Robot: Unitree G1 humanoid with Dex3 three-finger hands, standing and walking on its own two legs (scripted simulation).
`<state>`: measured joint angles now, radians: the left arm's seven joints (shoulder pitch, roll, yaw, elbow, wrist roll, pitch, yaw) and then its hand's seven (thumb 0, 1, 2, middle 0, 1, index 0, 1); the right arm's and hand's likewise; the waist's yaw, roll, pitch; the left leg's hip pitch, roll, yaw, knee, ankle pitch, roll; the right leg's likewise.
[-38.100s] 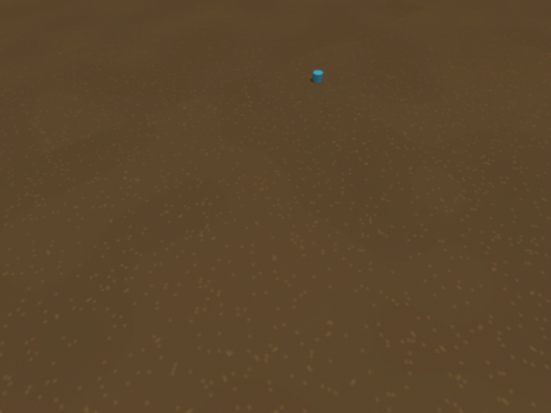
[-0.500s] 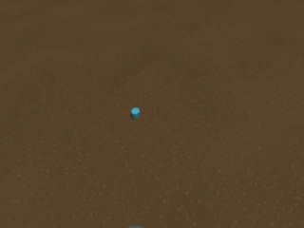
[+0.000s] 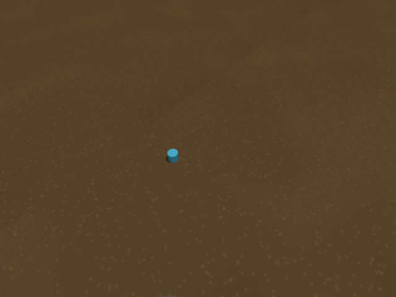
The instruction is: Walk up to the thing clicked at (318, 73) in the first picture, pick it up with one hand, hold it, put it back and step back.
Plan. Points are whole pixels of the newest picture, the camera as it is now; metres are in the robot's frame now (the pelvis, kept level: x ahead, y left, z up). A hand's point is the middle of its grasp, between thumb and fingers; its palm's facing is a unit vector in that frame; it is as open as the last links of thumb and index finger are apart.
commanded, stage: step back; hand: left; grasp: from above
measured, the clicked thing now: (173, 155) +1.03 +0.23 -0.74
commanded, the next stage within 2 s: stand in 0.44 s
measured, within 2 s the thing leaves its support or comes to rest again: neither
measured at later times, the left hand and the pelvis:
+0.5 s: hand out of the picture +0.14 +0.27 -0.15, palm faces -0.01 -0.94 -0.35, open 7.4 cm; pelvis +0.04 +0.02 +0.01, yaw -1 degrees
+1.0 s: hand out of the picture +0.10 +0.26 -0.14, palm faces -0.04 -0.94 -0.33, open 7.4 cm; pelvis +0.02 +0.01 +0.01, yaw -1 degrees
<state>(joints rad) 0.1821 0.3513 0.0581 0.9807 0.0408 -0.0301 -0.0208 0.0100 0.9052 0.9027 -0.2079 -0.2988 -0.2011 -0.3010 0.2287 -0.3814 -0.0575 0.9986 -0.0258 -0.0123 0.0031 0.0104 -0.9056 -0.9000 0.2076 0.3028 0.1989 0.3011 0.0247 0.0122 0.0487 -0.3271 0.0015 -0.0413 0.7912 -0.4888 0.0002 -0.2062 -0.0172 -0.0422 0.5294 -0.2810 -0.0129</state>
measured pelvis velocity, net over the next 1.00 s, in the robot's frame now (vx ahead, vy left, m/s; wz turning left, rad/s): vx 0.02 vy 0.01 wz -0.01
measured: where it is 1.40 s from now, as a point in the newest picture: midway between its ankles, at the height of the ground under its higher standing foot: outside the picture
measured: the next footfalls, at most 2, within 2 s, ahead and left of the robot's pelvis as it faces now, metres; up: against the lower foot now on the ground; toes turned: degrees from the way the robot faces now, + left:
left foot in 0.08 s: +0.09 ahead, +0.14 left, +0.00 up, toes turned +0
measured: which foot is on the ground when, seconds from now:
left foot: up 0.00-0.06, down 0.08-1.00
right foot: down 0.00-1.00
